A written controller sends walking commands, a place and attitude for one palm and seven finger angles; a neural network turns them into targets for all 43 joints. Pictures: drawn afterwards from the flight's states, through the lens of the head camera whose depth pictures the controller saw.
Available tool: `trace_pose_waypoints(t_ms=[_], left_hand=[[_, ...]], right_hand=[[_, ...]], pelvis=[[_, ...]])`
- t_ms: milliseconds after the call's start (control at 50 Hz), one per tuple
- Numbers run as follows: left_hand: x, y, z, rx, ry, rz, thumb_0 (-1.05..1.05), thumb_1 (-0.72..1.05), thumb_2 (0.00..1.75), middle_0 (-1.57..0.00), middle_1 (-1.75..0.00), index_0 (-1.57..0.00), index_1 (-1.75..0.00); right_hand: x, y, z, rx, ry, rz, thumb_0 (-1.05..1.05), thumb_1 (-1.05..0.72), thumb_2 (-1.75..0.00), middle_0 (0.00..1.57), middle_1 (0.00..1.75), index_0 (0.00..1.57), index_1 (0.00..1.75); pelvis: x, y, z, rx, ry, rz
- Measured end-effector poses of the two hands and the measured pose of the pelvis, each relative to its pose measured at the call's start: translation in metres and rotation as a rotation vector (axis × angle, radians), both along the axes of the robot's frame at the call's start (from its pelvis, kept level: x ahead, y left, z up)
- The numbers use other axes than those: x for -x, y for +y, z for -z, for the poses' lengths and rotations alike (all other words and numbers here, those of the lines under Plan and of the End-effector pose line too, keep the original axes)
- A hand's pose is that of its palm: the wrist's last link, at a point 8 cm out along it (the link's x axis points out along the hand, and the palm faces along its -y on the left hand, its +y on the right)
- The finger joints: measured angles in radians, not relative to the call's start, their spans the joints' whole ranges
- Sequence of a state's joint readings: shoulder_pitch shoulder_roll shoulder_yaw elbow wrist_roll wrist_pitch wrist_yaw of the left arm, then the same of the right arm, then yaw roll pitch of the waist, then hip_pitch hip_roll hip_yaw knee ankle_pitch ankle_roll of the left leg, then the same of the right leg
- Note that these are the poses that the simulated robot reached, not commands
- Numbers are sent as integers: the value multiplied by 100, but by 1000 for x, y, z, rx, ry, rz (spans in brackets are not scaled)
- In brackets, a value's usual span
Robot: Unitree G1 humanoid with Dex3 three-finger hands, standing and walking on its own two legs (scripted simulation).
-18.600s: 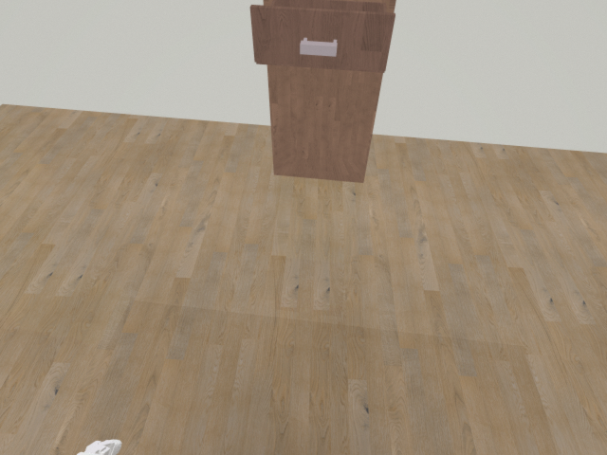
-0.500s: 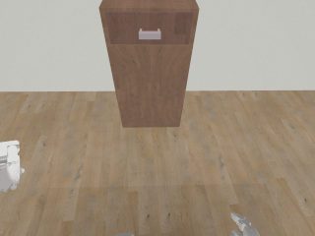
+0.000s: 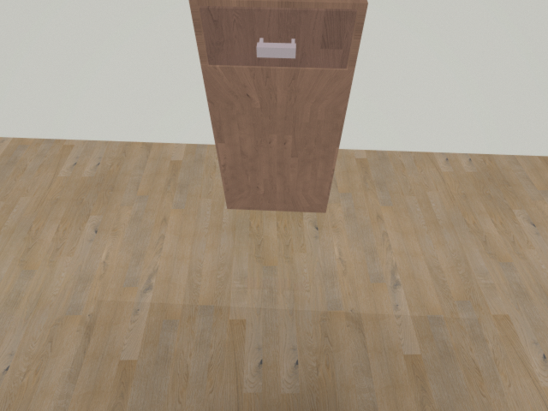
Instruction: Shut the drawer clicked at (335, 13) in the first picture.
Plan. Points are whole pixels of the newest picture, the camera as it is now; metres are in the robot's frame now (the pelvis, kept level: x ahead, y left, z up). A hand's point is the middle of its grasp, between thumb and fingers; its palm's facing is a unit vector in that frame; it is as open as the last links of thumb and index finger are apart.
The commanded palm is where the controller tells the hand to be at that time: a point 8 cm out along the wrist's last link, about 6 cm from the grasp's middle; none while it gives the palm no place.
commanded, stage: let the arm hang, fingers relaxed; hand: left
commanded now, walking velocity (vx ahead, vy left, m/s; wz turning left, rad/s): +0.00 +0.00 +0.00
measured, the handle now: (276, 46) +0.99 +0.05 +0.03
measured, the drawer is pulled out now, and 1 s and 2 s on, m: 0.00 0.00 0.00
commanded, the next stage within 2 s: look to check the result in 0.60 s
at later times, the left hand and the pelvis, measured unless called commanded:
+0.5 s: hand out of the picture +0.02 +0.17 -0.17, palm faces +0.03 -0.98 -0.19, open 7.3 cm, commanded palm none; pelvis +0.01 +0.00 +0.00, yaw -1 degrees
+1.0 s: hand out of the picture +0.06 +0.20 -0.17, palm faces +0.01 -0.97 -0.23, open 7.4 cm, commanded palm none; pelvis +0.03 +0.00 +0.01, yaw -1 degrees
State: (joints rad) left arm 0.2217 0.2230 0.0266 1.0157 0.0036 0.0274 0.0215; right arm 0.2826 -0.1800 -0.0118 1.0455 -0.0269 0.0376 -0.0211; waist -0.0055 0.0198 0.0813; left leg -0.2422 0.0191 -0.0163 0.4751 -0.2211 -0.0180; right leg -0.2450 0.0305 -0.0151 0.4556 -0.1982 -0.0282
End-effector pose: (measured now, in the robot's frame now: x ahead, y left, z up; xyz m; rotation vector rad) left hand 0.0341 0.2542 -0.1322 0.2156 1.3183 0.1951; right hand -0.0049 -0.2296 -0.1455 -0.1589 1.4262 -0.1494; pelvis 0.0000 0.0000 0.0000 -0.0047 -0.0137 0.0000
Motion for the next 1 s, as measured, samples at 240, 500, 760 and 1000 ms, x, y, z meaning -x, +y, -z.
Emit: trace_pose_waypoints(t_ms=[240,500,760,1000], left_hand=[[26,-25,4,55,92,-30,1,90,90,-30,-43,-30,-43],[18,-33,9,80,86,-33,1,92,90,-20,-31,-20,-31],[3,-26,7,70,75,-20,1,91,90,-20,-30,-20,-30],[-25,-11,3,39,23,2,1,90,90,-20,-30,-20,-30]], right_hand=[[9,24,4,-57,26,34,1,-91,-90,20,30,20,30],[5,29,2,-50,22,52,1,-91,-90,20,30,20,30],[-4,20,0,-25,23,52,1,-91,-90,20,30,20,30],[-32,0,-4,18,-29,31,1,-91,-90,20,30,20,30]], pelvis=[[-5,2,-4,-6,-11,9],[-13,3,-4,-6,-11,14],[-20,4,-5,-6,-6,17],[-27,4,-6,-6,-9,17]])
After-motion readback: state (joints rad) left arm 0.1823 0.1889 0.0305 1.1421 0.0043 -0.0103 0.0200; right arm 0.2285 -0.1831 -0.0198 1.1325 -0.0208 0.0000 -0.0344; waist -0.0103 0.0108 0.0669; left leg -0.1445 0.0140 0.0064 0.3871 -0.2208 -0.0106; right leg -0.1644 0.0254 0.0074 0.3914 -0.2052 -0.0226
